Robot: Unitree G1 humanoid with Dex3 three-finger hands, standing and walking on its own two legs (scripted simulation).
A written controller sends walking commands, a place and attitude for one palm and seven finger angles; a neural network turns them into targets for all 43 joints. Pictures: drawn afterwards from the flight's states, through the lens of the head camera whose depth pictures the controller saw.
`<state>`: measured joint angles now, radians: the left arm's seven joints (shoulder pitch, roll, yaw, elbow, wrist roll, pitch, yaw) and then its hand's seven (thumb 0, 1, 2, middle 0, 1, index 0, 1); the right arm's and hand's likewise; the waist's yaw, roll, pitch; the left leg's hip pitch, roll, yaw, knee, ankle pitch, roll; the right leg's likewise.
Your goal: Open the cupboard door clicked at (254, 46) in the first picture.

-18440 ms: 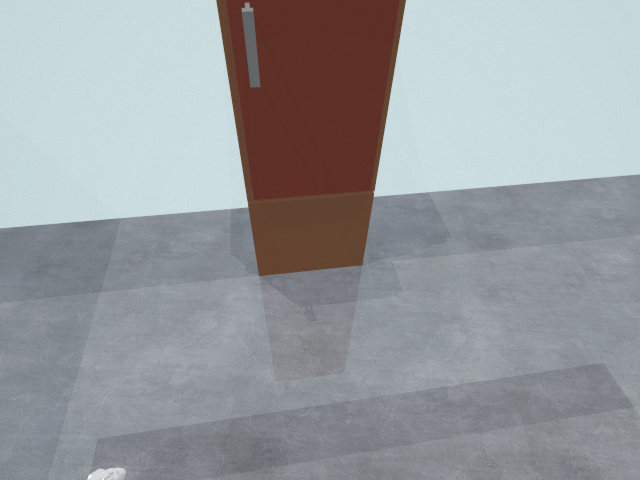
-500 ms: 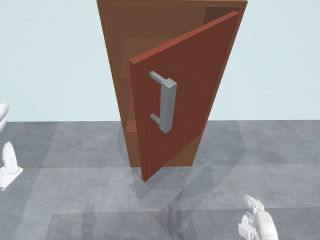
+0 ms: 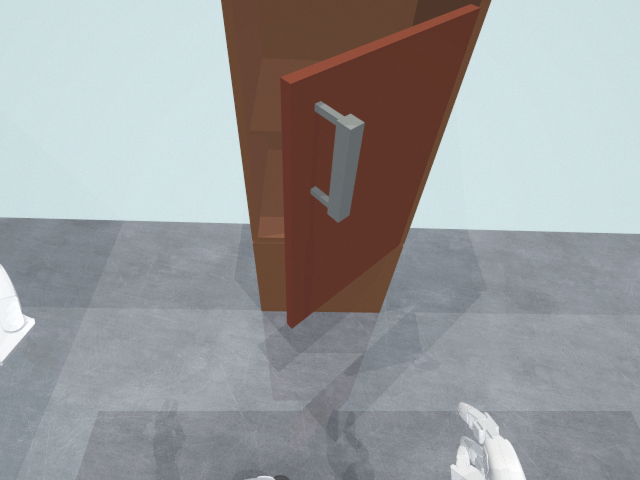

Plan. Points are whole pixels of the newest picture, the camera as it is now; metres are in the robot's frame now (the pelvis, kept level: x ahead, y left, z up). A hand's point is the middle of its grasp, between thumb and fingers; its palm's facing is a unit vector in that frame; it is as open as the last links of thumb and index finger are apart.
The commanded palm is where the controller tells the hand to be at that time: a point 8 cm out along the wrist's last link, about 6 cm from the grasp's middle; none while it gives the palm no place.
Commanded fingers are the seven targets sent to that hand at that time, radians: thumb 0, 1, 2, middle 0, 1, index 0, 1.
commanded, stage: step back with the hand held close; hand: left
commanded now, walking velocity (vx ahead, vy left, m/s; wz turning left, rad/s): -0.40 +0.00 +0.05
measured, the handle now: (331, 164) +0.48 +0.03 +0.14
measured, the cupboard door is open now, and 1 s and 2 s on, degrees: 42 42 42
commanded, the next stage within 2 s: stop stepping back and stand still in 0.28 s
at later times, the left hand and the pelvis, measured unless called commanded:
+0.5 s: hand out of the picture +0.04 +0.23 +0.16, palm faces +0.30 -0.81 -0.50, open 7.4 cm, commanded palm -0.02 +0.28 +0.18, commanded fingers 0.00 0.90 0.90 -0.20 -0.30 -0.20 -0.30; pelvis -0.16 -0.02 +0.01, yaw -1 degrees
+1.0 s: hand out of the picture -0.08 +0.24 +0.18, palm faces +0.49 -0.76 -0.43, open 7.4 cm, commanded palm -0.14 +0.27 +0.18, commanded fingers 0.00 0.90 0.90 -0.20 -0.30 -0.20 -0.30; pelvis -0.27 -0.03 +0.00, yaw +1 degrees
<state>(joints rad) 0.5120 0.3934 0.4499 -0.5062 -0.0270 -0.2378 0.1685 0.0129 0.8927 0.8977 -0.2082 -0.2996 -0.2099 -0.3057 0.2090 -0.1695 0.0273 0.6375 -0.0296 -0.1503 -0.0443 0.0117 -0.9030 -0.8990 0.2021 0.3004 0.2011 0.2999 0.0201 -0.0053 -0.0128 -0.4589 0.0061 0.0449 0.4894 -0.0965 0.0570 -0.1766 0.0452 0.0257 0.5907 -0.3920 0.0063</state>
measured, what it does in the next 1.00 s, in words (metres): walks backwards: right foot, then left foot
